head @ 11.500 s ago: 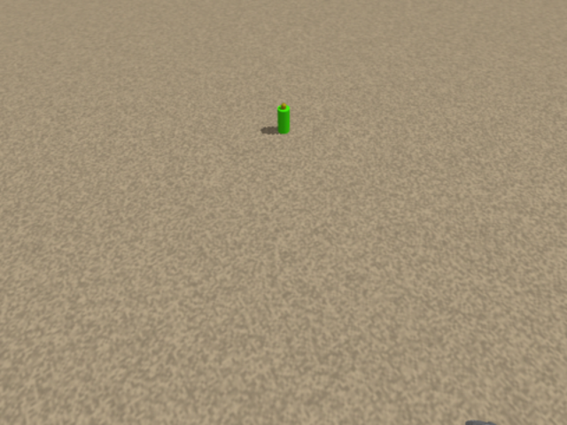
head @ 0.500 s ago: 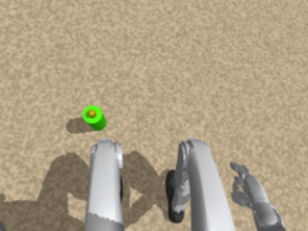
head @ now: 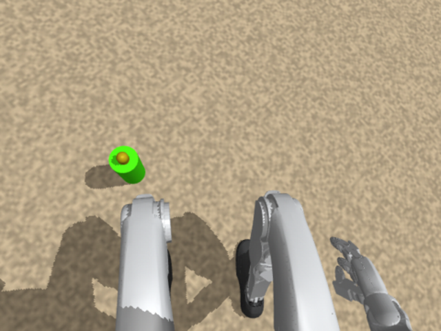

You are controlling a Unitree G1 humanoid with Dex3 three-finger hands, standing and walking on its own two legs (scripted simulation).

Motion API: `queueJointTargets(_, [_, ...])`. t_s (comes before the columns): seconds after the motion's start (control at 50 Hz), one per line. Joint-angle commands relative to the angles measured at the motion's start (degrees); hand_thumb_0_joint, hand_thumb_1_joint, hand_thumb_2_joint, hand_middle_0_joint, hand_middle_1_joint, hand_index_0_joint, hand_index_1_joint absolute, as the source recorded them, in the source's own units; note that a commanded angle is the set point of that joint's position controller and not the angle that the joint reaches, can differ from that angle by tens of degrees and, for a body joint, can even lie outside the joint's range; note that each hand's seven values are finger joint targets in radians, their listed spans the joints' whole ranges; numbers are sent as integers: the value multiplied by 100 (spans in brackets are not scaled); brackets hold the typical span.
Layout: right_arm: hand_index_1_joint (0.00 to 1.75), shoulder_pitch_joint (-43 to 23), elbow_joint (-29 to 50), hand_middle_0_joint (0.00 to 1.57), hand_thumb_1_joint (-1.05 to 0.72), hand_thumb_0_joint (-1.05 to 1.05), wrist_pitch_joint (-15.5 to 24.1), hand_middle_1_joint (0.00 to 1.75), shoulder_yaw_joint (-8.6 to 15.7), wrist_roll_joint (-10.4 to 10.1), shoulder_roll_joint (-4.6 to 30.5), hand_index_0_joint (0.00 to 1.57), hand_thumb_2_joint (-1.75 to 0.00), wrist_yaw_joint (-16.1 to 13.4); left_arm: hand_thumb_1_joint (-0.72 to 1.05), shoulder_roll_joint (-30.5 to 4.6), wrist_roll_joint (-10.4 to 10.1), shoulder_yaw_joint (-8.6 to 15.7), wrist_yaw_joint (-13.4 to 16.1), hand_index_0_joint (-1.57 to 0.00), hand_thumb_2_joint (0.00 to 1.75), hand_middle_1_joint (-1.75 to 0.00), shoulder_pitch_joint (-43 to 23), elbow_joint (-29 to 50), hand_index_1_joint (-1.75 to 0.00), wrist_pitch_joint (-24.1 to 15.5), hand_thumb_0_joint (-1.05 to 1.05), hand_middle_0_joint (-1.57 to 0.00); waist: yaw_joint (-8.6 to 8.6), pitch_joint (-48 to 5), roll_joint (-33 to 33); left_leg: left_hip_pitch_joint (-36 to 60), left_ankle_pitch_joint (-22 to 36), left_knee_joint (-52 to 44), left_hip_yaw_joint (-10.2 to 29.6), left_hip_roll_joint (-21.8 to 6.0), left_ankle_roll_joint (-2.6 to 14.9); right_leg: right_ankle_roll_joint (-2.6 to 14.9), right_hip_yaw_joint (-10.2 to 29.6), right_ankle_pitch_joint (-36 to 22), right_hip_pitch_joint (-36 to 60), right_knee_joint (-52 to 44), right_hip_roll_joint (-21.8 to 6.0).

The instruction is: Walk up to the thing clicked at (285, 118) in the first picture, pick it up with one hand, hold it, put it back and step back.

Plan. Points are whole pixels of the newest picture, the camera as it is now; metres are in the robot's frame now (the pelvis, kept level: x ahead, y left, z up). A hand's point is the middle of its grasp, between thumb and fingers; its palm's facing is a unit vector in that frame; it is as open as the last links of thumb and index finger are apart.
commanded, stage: go down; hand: left
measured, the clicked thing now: (128, 165) +0.43 +0.22 -0.31
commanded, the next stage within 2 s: approach in 0.04 s
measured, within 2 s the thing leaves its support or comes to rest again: neither
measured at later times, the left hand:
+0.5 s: hand (12, 158) +0.38 +0.38 -0.10, palm faces +0.13 -0.99 +0.02, open 17.7 cm
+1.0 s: hand (100, 176) +0.39 +0.28 -0.27, palm faces +0.09 -0.99 +0.08, open 17.6 cm
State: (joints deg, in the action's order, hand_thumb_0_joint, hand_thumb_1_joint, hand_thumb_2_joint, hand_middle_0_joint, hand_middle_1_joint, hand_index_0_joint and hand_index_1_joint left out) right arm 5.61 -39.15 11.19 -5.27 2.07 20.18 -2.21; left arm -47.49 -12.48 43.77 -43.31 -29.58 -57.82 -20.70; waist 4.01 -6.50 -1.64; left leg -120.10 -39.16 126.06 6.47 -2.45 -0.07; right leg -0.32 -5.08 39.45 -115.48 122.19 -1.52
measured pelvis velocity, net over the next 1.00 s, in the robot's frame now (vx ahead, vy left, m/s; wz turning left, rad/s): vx -0.02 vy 0.01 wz -0.14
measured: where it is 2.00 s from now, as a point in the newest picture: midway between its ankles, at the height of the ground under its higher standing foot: (205, 295)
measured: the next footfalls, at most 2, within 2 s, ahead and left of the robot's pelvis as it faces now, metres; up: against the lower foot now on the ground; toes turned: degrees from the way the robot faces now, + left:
none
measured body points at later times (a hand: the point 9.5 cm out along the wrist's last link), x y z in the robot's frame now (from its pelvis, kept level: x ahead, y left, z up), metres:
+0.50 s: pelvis -0.01 +0.00 -0.05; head +0.21 +0.10 +0.33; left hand +0.37 +0.43 -0.10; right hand +0.16 -0.27 -0.13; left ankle +0.08 +0.13 -0.37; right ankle +0.10 -0.12 -0.37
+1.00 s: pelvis -0.02 +0.01 -0.12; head +0.21 +0.15 +0.24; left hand +0.38 +0.33 -0.27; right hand +0.16 -0.25 -0.16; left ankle +0.08 +0.13 -0.37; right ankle +0.10 -0.12 -0.37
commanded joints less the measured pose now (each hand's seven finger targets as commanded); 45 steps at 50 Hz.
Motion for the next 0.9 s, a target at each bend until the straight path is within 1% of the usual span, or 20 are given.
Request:
queueJointTargets(0.0, [30,712,352,20,-89,0,167,30,457,-66,1281,20,-90,-112,-61,-2358,-231,481,3,-5,6,-8,-787,871,-8,-299,0,-4,-260,-3493,1309,2721,887,-1642,-276,83,144,270,-7,-798,1611,-1229,206])
queueJointTargets(0.12, [30,698,356,20,-91,0,160,30,455,-69,1310,20,-90,-95,-61,-2358,-231,359,-27,-6,6,-10,-1246,976,-12,-348,0,-8,-118,-3315,1426,2734,563,-1663,-154,44,138,272,-52,-604,1271,-1149,208])
queueJointTargets(0.14, [30,670,376,20,-90,0,172,30,471,-71,1356,20,-90,-94,-61,-2434,-228,430,-27,-6,0,-7,-1251,1013,-7,-381,0,-7,-168,-3306,1517,2796,491,-1700,-114,40,131,280,-71,-564,1108,-1091,207])
queueJointTargets(0.22, [30,633,326,20,-91,0,187,30,378,-36,1348,20,-90,-52,-61,-2053,-341,364,-81,-6,0,-9,-1044,375,-8,-561,0,-6,30,-2857,1182,2441,523,-1462,-71,50,136,263,-143,-560,948,-974,224])
queueJointTargets(0.32, [30,534,314,20,-91,0,264,30,201,87,1381,20,-90,29,-61,-1663,-582,212,-151,-6,1,-10,-1128,-209,-10,-1182,0,-6,242,-2628,809,1987,700,-909,-142,52,155,224,-209,-704,1046,-775,283])
queueJointTargets(0.38, [30,428,330,20,-91,0,285,30,89,204,1472,20,-90,82,-61,-1592,-578,82,-133,-6,0,-10,-1209,-579,-9,-1547,0,-6,323,-2677,844,1964,868,-624,-113,34,116,233,-285,-843,1007,-543,304])
queueJointTargets(0.42, [30,324,327,20,-91,0,257,30,40,291,1522,20,-90,130,-61,-1560,-577,-8,-92,-6,2,-11,-1447,-420,-10,-1815,0,-5,334,-2680,1048,2010,786,-506,-83,9,83,240,-332,-792,858,-402,323])
queueJointTargets(0.46, [30,266,344,20,-91,0,222,30,-9,390,1603,20,-90,170,-61,-1630,-517,44,-1,-6,2,-11,-1320,-526,-10,-1980,0,-5,312,-2740,1286,2114,833,-433,-56,-10,36,248,-401,-819,876,-270,338])
queueJointTargets(0.48, [30,215,344,20,-91,0,190,30,-49,421,1618,20,-90,200,-61,-1869,-496,197,59,-6,2,-11,-1315,-396,-10,-2084,0,-6,217,-2780,1360,2166,827,-391,-40,-35,17,254,-426,-785,851,-178,352])
queueJointTargets(0.52, [30,6,454,20,-91,0,132,30,-134,504,1678,20,-90,238,-61,-2132,-434,273,164,-7,2,-11,-1503,-73,-10,-2314,0,-6,208,-2822,1667,2187,720,-329,-25,-57,-4,253,-471,-707,837,-44,369])
queueJointTargets(0.54, [30,23,363,20,-91,0,89,30,-169,552,1707,20,-90,254,-61,-2001,-408,209,188,-6,3,-12,-1381,-274,-11,-2379,0,-6,271,-2818,1792,2286,806,-307,6,-79,-27,251,-511,-816,846,52,373])
queueJointTargets(0.58, [30,-164,416,20,-91,0,22,30,-297,661,1750,20,-90,290,-61,-2074,-331,209,267,-7,4,-12,-1387,-212,-11,-2583,0,-6,313,-2770,1952,2312,887,-210,56,-111,-60,250,-589,-897,846,207,395])
queueJointTargets(0.64, [30,-369,398,20,-91,0,-95,30,-398,784,1842,20,-90,325,-61,-2081,-311,271,398,-7,4,-12,-1137,-122,-11,-2870,0,-6,296,-2711,2273,2455,920,-152,160,-154,-113,252,-698,-939,769,424,419])
queueJointTargets(0.68, [30,-510,384,20,-91,0,-156,30,-504,870,1861,20,-90,350,-61,-1777,-363,102,457,-7,5,-12,-966,-455,-11,-2992,0,-6,410,-2561,2221,2374,923,50,195,-165,-113,244,-744,-974,715,489,444])
queueJointTargets(0.7, [30,-566,409,20,-91,0,-165,30,-585,910,1845,20,-90,362,-59,-1488,-390,-93,481,-6,5,-13,-968,-674,-11,-3048,0,-6,567,-2423,2070,2206,837,173,219,-156,-91,229,-780,-958,762,473,456])
queueJointTargets(0.72, [30,-643,405,20,-91,0,-181,30,-618,937,1850,20,-90,372,-58,-1362,-412,-147,533,-6,6,-12,-914,-769,-11,-3119,0,-6,587,-2270,1923,2065,765,229,236,-151,-81,223,-816,-935,737,485,465])
queueJointTargets(0.78, [30,-856,458,20,-90,0,-225,30,-773,1039,1932,20,-90,392,-59,-1304,-393,-306,689,-6,6,-12,-896,-1087,-10,-3361,0,-4,750,-2002,1702,1877,735,412,323,-166,-73,199,-921,-1005,785,538,491])
queueJointTargets(0.8, [30,-936,455,20,-90,0,-243,30,-846,1070,1935,20,-90,413,-61,-1121,-394,-493,742,-7,6,-13,-969,-1252,-10,-3455,0,-4,862,-1845,1606,1799,657,458,374,-174,-73,189,-969,-952,732,561,497])
queueJointTargets(0.84, [30,-1041,474,20,-90,0,-263,30,-954,1136,1934,20,-90,461,-60,-945,-430,-637,901,-7,6,-12,-1074,-1423,-9,-3652,0,-4,960,-1681,1414,1646,546,592,432,-179,-61,163,-1022,-921,795,565,528])
queueJointTargets(0.88, [30,-1105,508,20,-90,0,-284,30,-1030,1215,1985,20,-90,509,-61,-1054,-444,-492,1131,-7,6,-12,-1038,-1433,-9,-3842,0,-4,934,-1747,1338,1606,632,693,449,-169,-64,128,-1071,-1049,1051,568,551])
